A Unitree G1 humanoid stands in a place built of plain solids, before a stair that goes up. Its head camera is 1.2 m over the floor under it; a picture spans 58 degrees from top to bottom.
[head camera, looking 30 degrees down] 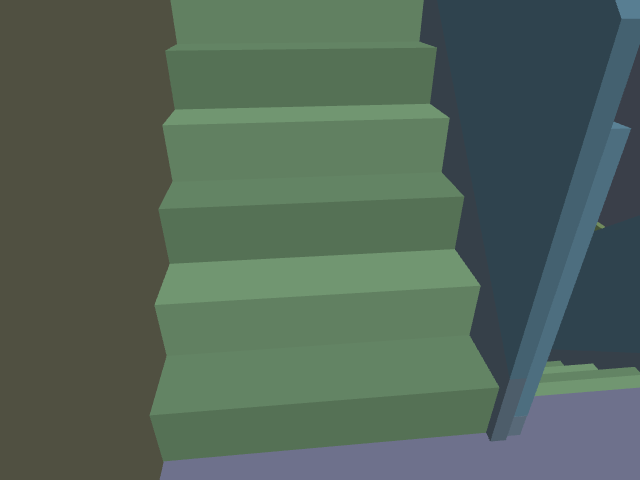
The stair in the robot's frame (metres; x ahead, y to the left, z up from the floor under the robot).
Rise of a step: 0.20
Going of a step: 0.22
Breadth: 0.99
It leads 6 degrees to the left of straight ahead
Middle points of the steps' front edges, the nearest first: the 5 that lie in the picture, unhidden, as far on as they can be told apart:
0.82 -0.03 0.20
1.04 -0.01 0.41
1.26 0.01 0.61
1.48 0.03 0.81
1.70 0.06 1.02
